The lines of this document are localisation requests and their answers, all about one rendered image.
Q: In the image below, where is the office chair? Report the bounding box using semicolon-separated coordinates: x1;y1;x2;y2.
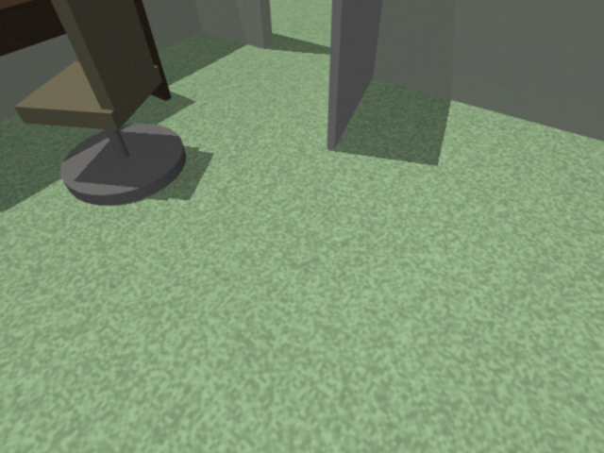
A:
14;0;186;206

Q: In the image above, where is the desk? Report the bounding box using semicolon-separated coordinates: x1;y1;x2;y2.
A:
0;0;172;101

